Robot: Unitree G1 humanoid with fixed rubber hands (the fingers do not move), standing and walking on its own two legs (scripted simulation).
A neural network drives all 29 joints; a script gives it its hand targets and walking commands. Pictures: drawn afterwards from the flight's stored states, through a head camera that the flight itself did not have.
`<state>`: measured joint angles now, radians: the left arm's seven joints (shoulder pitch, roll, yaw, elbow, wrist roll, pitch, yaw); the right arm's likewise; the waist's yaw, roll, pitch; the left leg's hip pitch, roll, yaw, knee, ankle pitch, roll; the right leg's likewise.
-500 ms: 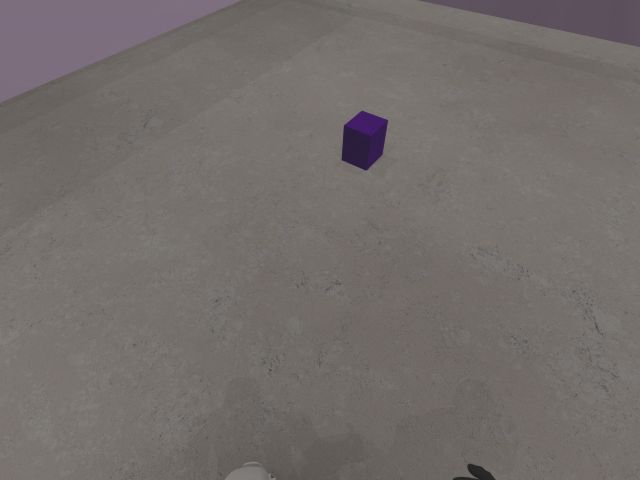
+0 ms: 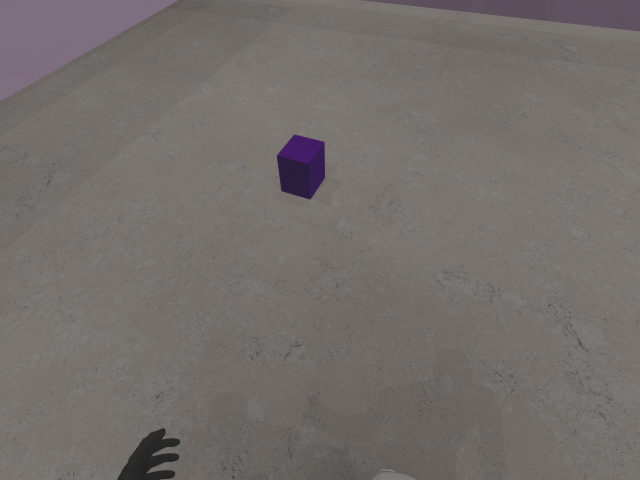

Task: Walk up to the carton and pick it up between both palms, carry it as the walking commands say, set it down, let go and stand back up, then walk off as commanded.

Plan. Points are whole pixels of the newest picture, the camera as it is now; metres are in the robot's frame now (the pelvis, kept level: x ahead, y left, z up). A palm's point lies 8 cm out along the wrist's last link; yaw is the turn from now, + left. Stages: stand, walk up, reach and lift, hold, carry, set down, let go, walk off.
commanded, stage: walk up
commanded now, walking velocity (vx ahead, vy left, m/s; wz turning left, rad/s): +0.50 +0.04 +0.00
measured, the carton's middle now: (302, 167) +1.50 -0.04 -0.65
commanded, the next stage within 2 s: none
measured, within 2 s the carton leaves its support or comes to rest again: neither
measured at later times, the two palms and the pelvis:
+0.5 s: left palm out of the picture +0.16 +0.25 -0.15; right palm (407, 300) +0.42 -0.19 -0.12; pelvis +0.27 +0.03 -0.01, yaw +0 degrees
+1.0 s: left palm (198, 238) +0.60 +0.20 -0.10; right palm (440, 280) +0.48 -0.27 -0.15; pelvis +0.51 -0.03 +0.01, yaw -1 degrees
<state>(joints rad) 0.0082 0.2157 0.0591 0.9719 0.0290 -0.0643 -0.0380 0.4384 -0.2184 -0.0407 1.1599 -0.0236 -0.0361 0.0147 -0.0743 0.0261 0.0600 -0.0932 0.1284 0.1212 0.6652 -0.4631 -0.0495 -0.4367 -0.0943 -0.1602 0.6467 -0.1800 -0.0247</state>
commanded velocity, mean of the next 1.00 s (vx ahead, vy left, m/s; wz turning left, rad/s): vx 0.50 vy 0.05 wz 0.00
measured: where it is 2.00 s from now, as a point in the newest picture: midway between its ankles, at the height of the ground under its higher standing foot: (312, 268)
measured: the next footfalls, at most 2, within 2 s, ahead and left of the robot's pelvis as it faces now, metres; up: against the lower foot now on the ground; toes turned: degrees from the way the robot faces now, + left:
left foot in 0.44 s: +0.40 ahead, +0.16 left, +0.00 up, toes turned +11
right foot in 0.84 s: +0.59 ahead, -0.13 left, +0.00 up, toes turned -11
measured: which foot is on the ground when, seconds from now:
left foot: up 0.00-0.42, down 0.44-0.84, up 0.86-1.00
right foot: down 0.00-0.46, up 0.48-0.82, down 0.84-1.00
